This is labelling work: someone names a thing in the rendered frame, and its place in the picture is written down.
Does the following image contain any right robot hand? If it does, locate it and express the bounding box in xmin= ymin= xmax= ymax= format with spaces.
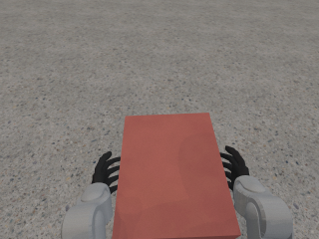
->
xmin=219 ymin=145 xmax=249 ymax=191

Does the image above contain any robot right forearm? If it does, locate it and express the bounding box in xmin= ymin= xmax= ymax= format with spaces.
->
xmin=232 ymin=175 xmax=295 ymax=239

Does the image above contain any carton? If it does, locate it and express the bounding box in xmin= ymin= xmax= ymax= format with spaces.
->
xmin=112 ymin=113 xmax=241 ymax=239

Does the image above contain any robot left forearm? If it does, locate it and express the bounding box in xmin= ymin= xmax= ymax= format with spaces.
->
xmin=61 ymin=182 xmax=114 ymax=239

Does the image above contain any left robot hand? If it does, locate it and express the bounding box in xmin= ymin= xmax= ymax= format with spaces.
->
xmin=91 ymin=151 xmax=121 ymax=194

